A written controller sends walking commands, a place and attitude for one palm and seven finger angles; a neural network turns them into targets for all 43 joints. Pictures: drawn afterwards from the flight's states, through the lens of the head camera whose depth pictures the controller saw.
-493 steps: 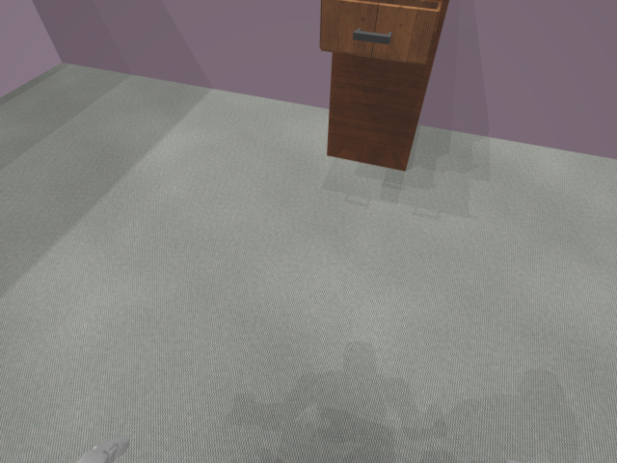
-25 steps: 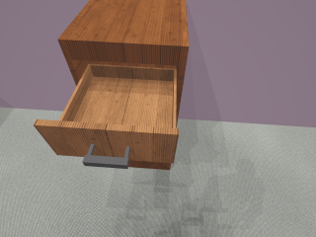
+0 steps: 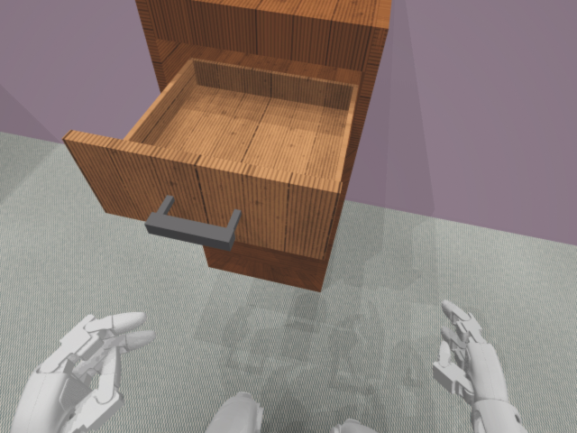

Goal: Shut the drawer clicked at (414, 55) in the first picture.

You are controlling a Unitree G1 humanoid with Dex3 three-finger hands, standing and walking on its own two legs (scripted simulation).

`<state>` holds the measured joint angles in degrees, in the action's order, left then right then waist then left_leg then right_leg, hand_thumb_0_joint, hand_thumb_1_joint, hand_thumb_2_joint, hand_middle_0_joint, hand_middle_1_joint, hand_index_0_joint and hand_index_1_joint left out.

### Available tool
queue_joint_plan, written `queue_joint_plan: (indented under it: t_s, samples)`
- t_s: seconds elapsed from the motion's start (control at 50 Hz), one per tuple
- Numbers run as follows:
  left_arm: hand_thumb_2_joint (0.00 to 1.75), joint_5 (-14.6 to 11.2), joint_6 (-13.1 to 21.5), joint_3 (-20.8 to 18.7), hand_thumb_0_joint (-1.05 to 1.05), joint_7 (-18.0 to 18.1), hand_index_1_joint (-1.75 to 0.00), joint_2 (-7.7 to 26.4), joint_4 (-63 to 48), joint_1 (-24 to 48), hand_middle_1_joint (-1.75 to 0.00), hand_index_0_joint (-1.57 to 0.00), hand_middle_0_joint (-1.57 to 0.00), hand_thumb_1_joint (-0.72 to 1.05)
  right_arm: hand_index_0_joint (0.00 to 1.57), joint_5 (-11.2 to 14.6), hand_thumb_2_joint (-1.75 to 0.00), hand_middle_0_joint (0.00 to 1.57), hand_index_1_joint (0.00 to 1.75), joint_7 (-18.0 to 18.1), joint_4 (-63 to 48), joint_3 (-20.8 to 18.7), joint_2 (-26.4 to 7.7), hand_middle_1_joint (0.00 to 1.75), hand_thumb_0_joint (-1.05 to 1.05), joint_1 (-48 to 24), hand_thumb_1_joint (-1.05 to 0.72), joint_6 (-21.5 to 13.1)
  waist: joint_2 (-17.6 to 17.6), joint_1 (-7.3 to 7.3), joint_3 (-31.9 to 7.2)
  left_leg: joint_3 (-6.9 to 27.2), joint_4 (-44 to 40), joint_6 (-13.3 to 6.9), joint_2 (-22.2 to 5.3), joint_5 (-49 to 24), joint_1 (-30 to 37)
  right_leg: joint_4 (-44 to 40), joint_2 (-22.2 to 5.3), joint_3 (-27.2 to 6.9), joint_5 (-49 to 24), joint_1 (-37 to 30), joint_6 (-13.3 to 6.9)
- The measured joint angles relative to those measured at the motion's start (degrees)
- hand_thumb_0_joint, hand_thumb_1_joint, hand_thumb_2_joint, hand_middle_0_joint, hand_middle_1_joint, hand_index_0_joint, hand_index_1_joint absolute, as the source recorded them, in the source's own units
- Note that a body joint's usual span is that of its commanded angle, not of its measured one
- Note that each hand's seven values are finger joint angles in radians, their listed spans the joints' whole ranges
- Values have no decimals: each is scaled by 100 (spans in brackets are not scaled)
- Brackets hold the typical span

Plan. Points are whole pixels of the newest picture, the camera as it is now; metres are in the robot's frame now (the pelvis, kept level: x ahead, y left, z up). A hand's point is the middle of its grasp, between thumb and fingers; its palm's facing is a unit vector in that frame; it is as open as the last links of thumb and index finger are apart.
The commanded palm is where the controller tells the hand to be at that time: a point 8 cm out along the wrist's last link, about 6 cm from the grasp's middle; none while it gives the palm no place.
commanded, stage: raise the hand and make a fist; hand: left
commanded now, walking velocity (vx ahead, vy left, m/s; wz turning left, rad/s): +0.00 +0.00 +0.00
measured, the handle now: (196, 220) +0.37 +0.19 +0.07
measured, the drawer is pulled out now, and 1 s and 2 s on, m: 0.29 0.29 0.29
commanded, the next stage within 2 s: bring the fist close to the handle in 1.38 s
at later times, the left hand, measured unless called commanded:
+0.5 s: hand (135, 366) +0.17 +0.18 +0.10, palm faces -0.08 -1.00 -0.02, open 3.3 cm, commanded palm +0.13 +0.24 +0.13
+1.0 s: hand (131, 333) +0.18 +0.17 +0.17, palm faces -0.05 -1.00 -0.07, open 3.3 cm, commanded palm +0.14 +0.22 +0.18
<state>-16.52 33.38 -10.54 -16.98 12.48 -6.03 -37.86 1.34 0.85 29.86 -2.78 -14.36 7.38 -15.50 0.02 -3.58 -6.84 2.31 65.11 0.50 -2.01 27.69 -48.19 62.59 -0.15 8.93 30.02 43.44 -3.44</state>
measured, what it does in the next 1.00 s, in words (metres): stands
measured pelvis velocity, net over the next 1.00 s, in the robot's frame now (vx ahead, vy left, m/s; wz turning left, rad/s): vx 0.03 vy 0.03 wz -0.02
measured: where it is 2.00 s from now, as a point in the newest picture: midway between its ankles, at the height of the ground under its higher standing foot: outside the picture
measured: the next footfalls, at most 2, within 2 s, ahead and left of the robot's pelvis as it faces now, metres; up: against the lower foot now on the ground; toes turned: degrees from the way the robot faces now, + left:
none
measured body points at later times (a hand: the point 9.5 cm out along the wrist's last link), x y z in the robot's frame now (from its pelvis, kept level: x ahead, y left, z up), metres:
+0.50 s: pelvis +0.03 +0.01 +0.03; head +0.06 +0.00 +0.48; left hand +0.16 +0.24 +0.11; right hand +0.19 -0.26 -0.03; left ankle +0.05 +0.12 -0.66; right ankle +0.02 -0.09 -0.66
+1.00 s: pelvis +0.03 +0.03 +0.04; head +0.01 +0.03 +0.49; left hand +0.17 +0.22 +0.17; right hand +0.22 -0.17 +0.00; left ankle +0.05 +0.12 -0.66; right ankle +0.02 -0.09 -0.66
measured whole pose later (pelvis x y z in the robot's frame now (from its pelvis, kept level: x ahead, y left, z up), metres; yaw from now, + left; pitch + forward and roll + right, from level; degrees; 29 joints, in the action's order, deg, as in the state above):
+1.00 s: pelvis +0.03 +0.03 +0.04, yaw -1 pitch +4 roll -2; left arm -11.7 8.1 -1.3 -9.0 12.2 -33.2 -43.6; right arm 3.4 0.6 26.3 3.6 -11.3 14.9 -13.3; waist -3.1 -1.9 -6.5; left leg -1.0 51.3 -2.2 -0.3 25.0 -30.1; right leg 48.3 -1.0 5.1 25.6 26.2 -0.2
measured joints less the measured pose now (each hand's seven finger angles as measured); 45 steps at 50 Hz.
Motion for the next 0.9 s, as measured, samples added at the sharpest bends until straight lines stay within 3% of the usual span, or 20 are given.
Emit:
queue_joint_plan:
  t_s: [0.04,0.08,0.16,0.2,0.24,0.32,0.38,0.5,0.58,0.7,0.82,0.9]
  samples:
    - [90,-117,-10,-11,2,-91,-72,-22,-143,343,-72,-59,-59,90,20,52,-90,19,29,67,64,137,49,30,1,7,-91,-18,-134,5,3,89,107,15,-10,29,-74,65,20,82,33,29,-34]
    - [90,-130,-257,62,2,-319,-77,15,-108,743,-76,-62,-63,91,20,112,-90,19,29,122,118,295,136,30,1,44,-91,0,-226,62,13,109,110,22,-27,23,-82,67,45,94,34,38,-50]
    - [90,-18,-1387,195,2,-715,-85,282,112,1167,-85,-71,-71,91,20,217,-90,20,30,226,121,496,360,30,1,302,-91,207,-252,295,23,-37,-206,49,-57,-61,181,-131,72,-53,-45,-105,-44]
    - [90,-69,-1880,117,2,-657,-90,342,95,1028,-89,-75,-75,90,20,238,-90,20,30,270,118,486,433,30,1,486,-91,333,-239,433,-4,-144,-454,69,-68,-108,418,-308,84,-159,-90,-267,-29]
    - [90,-211,-2080,-65,2,-441,-94,294,-39,743,-94,-79,-79,90,20,249,-90,20,30,313,147,403,456,30,2,675,-91,409,-215,518,-25,-235,-696,83,-75,-141,677,-498,97,-251,-131,-467,-19]
    - [90,-327,-1716,-513,2,-43,-102,185,-342,156,-102,-87,-87,90,20,244,-90,20,30,334,300,161,348,30,2,952,-91,425,-129,466,-66,-298,-1019,78,-53,-177,1016,-781,108,-350,-184,-757,12]
    - [90,-317,-1326,-601,2,-92,-109,160,-441,-145,-109,-92,-93,91,20,246,-90,20,29,292,375,36,140,30,2,996,-91,323,-152,397,-30,-256,-1090,45,-14,-197,1067,-899,78,-311,-209,-855,58]
    - [90,-281,-1154,119,2,-581,-122,-14,-620,-461,-122,-104,-105,91,19,274,-90,19,29,269,243,-28,-125,30,2,784,-91,-66,-236,295,77,-231,-1119,-83,62,-246,1063,-1046,12,-283,-309,-930,148]
    - [90,-22,-1176,428,2,-310,-131,26,-1047,-444,-130,-113,-113,90,19,233,-90,19,29,238,81,27,18,30,2,580,-91,-155,-163,236,72,-268,-1126,-140,84,-250,1136,-1076,-10,-319,-341,-1006,177]
    - [90,143,-1519,499,2,285,-144,-92,-1639,-255,-143,-125,-125,90,20,227,-90,19,29,89,-174,294,283,30,2,405,-91,-6,-224,216,-21,-261,-1134,-205,121,-224,1332,-1165,-40,-312,-358,-1251,245]
    - [90,434,-2283,990,2,404,-154,-159,-2040,-371,-154,-134,-134,91,20,213,-90,20,30,-3,-364,563,386,30,1,473,-91,135,-327,195,-72,-315,-1264,-278,171,-242,1593,-1312,-85,-363,-402,-1510,321]
    - [90,532,-2534,1077,2,564,-157,-34,-2364,-529,-157,-137,-137,90,20,195,-90,20,30,-7,-410,634,405,30,1,590,-91,221,-296,172,-29,-352,-1345,-287,179,-262,1727,-1371,-92,-400,-423,-1621,332]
